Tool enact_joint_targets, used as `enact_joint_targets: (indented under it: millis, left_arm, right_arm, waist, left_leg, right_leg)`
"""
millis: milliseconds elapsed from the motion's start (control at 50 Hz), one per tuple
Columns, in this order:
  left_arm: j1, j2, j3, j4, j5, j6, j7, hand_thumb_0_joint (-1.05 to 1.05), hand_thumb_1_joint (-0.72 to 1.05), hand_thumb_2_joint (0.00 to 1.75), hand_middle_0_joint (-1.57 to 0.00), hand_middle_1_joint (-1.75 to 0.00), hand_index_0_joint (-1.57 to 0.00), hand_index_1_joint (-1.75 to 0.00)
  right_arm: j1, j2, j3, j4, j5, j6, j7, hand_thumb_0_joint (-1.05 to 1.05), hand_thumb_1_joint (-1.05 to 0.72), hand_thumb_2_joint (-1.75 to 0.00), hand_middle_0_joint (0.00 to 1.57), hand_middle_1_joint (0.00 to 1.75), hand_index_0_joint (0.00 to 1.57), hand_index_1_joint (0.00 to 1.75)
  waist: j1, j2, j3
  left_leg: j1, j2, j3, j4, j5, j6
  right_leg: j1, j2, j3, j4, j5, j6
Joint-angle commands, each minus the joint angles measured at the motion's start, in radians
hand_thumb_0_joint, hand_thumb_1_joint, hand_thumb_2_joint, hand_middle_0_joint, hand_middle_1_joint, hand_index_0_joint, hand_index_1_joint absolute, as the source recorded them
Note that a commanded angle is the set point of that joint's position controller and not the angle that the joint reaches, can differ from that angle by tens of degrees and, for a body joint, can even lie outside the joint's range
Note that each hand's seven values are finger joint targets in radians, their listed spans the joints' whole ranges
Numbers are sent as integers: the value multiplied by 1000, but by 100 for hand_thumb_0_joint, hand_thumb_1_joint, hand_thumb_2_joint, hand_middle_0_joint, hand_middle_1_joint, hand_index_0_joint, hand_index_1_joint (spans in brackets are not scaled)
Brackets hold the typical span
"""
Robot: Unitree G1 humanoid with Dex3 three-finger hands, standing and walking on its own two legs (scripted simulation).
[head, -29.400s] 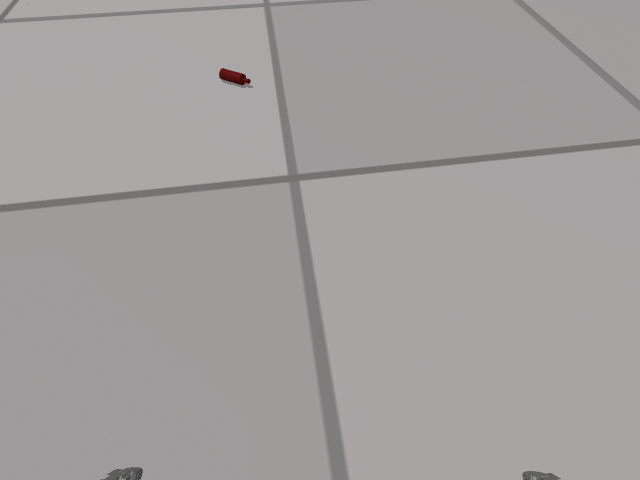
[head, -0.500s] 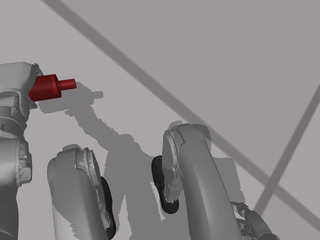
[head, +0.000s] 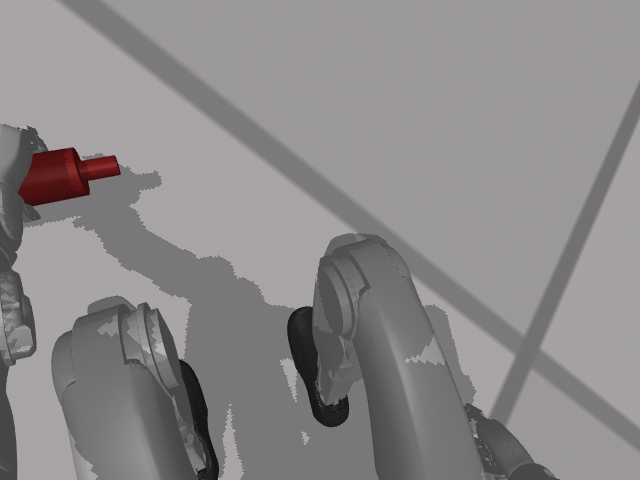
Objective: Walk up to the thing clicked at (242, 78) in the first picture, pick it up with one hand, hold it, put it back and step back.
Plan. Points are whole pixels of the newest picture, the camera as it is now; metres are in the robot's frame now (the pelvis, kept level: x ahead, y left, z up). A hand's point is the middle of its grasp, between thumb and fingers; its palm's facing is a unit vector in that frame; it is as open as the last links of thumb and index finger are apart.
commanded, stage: rest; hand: left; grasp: from above
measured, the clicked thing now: (34, 179) +0.48 +0.25 -0.22
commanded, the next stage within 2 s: open in 1.42 s
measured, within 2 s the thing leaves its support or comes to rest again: rests again in 0.98 s
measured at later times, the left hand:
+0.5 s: hand (25, 191) +0.47 +0.27 -0.24, palm faces -0.46 -0.11 -0.88, open 9.0 cm
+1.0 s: hand (33, 191) +0.48 +0.26 -0.26, palm faces -0.45 -0.12 -0.88, open 9.0 cm
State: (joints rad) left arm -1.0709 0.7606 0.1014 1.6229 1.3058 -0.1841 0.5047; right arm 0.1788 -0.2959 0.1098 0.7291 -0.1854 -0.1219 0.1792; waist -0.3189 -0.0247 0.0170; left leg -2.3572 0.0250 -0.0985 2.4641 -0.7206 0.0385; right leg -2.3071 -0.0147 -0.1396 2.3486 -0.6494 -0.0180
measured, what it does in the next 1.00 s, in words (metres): stands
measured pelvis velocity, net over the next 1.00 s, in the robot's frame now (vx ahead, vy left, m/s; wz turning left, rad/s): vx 0.00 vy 0.01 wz -0.08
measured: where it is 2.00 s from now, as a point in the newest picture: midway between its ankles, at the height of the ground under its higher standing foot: (261, 415)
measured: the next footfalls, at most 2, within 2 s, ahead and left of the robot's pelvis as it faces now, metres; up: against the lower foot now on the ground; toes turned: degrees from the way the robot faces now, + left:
none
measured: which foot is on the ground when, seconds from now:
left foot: down 0.00-1.00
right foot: down 0.00-1.00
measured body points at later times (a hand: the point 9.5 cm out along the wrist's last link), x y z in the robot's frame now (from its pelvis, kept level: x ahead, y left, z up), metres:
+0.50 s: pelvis +0.00 +0.00 -0.01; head +0.29 +0.08 +0.33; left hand +0.49 +0.27 -0.19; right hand +0.01 -0.26 -0.09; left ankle +0.07 +0.11 -0.28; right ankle +0.10 -0.11 -0.28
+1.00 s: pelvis +0.00 +0.01 -0.01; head +0.29 +0.10 +0.32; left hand +0.50 +0.27 -0.21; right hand +0.01 -0.25 -0.07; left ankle +0.07 +0.12 -0.28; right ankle +0.10 -0.11 -0.28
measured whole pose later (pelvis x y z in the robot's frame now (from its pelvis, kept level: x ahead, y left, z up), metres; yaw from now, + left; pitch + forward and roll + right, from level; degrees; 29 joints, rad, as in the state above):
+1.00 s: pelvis +0.00 +0.01 -0.01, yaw -5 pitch +31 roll -13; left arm -1.10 0.95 0.15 1.77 1.33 -0.20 0.63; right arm 0.14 -0.33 0.24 0.69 -0.25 -0.23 0.29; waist -0.40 -0.10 0.14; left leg -2.36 0.03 -0.18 2.55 -0.75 0.04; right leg -2.28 0.01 -0.21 2.37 -0.64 0.00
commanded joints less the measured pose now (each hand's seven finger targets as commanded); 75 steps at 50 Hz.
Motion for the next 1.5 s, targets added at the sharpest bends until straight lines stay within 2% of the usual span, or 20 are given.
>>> enact_joint_targets:
  millis: [0, 40, 60, 140, 180, 240, 300, 340, 380, 400, 500, 560, 780, 800, 1060, 1160, 1300, 1360, 1400, 1480]
  left_arm:
    - [-297, 275, 61, -126, 3, 1, 55, 0, 64, 60, -103, -47, -103, -47]
    - [-291, 210, 39, -55, 6, -1, 54, 0, 66, 59, -103, -48, -104, -47]
    - [-305, 237, 51, -71, 8, -7, 57, 0, 67, 59, -103, -50, -104, -49]
    - [-301, 298, 75, -101, 10, -21, 75, 0, 67, 60, -104, -49, -104, -48]
    - [-310, 288, 55, -53, 11, -28, 76, 0, 69, 58, -104, -51, -105, -49]
    - [-306, 332, 82, -83, 17, -33, 86, 0, 70, 59, -105, -51, -106, -49]
    - [-288, 327, 76, -59, 20, -33, 93, 0, 75, 60, -107, -52, -109, -50]
    - [-277, 362, 99, -72, 18, -34, 107, 0, 75, 59, -108, -52, -110, -50]
    - [-263, 352, 95, -61, 21, -28, 115, 0, 74, 57, -108, -50, -109, -49]
    - [-260, 319, 74, -30, 23, -23, 111, 0, 75, 58, -107, -51, -109, -49]
    - [-285, 378, 93, -54, 14, -26, 123, 0, 73, 62, -108, -50, -108, -49]
    - [-284, 345, 66, 14, 15, -32, 125, 0, 74, 60, -108, -51, -109, -50]
    - [-293, 377, 53, 29, 33, -31, 156, 0, 76, 56, -110, -48, -111, -46]
    - [-302, 371, 52, 31, 34, -29, 157, 0, 78, 58, -111, -49, -112, -47]
    - [-305, 393, 47, 45, 8, -11, 154, 0, 76, 53, -110, -45, -111, -44]
    - [-312, 443, 64, 17, 5, -19, 163, 0, 77, 54, -111, -46, -112, -45]
    - [-295, 405, 23, 58, -1, -20, 154, 0, 82, 56, -115, -47, -116, -46]
    - [-314, 441, 38, 39, -6, -24, 160, 0, 81, 55, -114, -47, -115, -46]
    - [-282, 395, 3, 96, -2, -19, 155, 0, 81, 57, -115, -46, -115, -46]
    - [-293, 428, 18, 68, -4, -21, 161, 0, 80, 59, -115, -48, -115, -47]
  right_arm:
    - [250, -284, -85, 10, -6, -6, -4, 0, -89, -90, 20, 30, 20, 30]
    - [247, -280, -75, 8, -17, -16, 9, 0, -89, -89, 20, 30, 20, 30]
    - [251, -280, -70, 10, -19, -17, 13, 0, -89, -89, 20, 30, 20, 30]
    - [246, -290, -63, 10, -27, -23, 20, 0, -89, -90, 20, 30, 20, 30]
    - [238, -280, -40, 11, -34, -34, 30, 0, -89, -90, 20, 30, 20, 30]
    - [251, -294, -42, 19, -40, -41, 36, 0, -89, -90, 20, 30, 20, 30]
    - [243, -304, -32, 12, -44, -53, 52, 0, -89, -90, 20, 30, 20, 30]
    - [234, -323, -38, 6, -42, -53, 51, 0, -90, -90, 20, 30, 20, 30]
    - [236, -308, -33, 5, -44, -51, 58, 0, -90, -90, 20, 30, 20, 30]
    - [236, -307, -27, 6, -48, -52, 65, 0, -90, -90, 20, 30, 20, 30]
    - [235, -323, -20, 14, -49, -57, 68, 0, -90, -90, 20, 30, 20, 30]
    - [216, -318, -2, 7, -49, -66, 71, 0, -90, -90, 20, 30, 20, 30]
    - [188, -337, 25, -12, -59, -96, 87, 0, -90, -90, 20, 30, 20, 30]
    - [198, -339, 28, -12, -61, -99, 91, 0, -90, -90, 20, 30, 20, 30]
    - [181, -361, 48, -31, -58, -123, 110, 0, -90, -90, 20, 30, 20, 30]
    - [185, -367, 59, -39, -58, -123, 108, 0, -90, -90, 20, 30, 20, 30]
    - [172, -362, 79, -42, -63, -130, 112, 0, -91, -90, 20, 30, 20, 30]
    - [173, -382, 72, -43, -58, -130, 105, 0, -90, -90, 20, 30, 20, 30]
    - [167, -369, 85, -48, -62, -132, 112, 0, -91, -91, 20, 30, 20, 30]
    - [171, -370, 90, -51, -59, -131, 106, 0, -91, -91, 20, 30, 20, 30]
  waist:
    - [-12, 368, -718]
    - [-61, 354, -644]
    - [-65, 354, -650]
    - [-42, 372, -690]
    - [-75, 341, -636]
    - [-62, 396, -672]
    - [-79, 396, -623]
    - [-57, 429, -653]
    - [-60, 442, -665]
    - [-85, 411, -637]
    - [-78, 412, -644]
    - [-104, 391, -563]
    - [-112, 413, -561]
    - [-129, 420, -550]
    - [-140, 433, -510]
    - [-130, 434, -551]
    - [-157, 415, -495]
    - [-142, 452, -522]
    - [-162, 409, -458]
    - [-146, 420, -516]
  left_leg:
    - [498, -30, 33, -249, 238, -11]
    - [499, -25, 16, -235, 234, -17]
    - [490, -25, 19, -230, 238, -13]
    - [479, -24, 30, -206, 259, -9]
    - [427, -24, 31, -179, 221, 0]
    - [490, -20, 23, -182, 266, -11]
    - [486, -18, 8, -185, 257, -15]
    - [511, -16, -6, -202, 259, -24]
    - [515, -12, -1, -197, 289, -25]
    - [503, -13, -1, -183, 296, -21]
    - [468, -11, 2, -173, 274, -11]
    - [442, -9, -16, -182, 220, -13]
    - [473, -1, -32, -182, 234, -20]
    - [485, 1, -35, -176, 251, -21]
    - [490, 9, -59, -184, 240, -27]
    - [478, 7, -51, -182, 238, -20]
    - [479, 14, -63, -169, 252, -22]
    - [509, 17, -80, -194, 256, -31]
    - [452, 15, -70, -179, 223, -23]
    - [473, 15, -65, -176, 248, -22]
  right_leg:
    - [395, 50, -44, -204, 239, -20]
    - [338, 47, -57, -181, 238, -19]
    - [360, 54, -60, -189, 245, -16]
    - [422, 56, -52, -193, 274, -11]
    - [416, 60, -52, -195, 253, -5]
    - [427, 59, -61, -179, 284, -9]
    - [393, 60, -76, -170, 271, -11]
    - [386, 61, -84, -163, 265, -19]
    - [419, 65, -83, -158, 298, -17]
    - [410, 67, -84, -154, 311, -12]
    - [443, 72, -78, -177, 302, -7]
    - [383, 71, -94, -169, 252, -12]
    - [402, 80, -104, -166, 278, -7]
    - [399, 78, -107, -161, 293, -4]
    - [386, 77, -117, -158, 281, -5]
    - [443, 82, -113, -174, 286, -4]
    - [423, 88, -123, -168, 297, 0]
    - [427, 85, -128, -169, 294, -5]
    - [423, 91, -125, -174, 279, -1]
    - [459, 93, -124, -179, 300, -1]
